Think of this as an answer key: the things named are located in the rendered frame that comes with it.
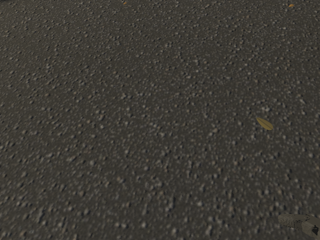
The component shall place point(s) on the right robot hand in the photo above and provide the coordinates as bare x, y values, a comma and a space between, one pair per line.
309, 224

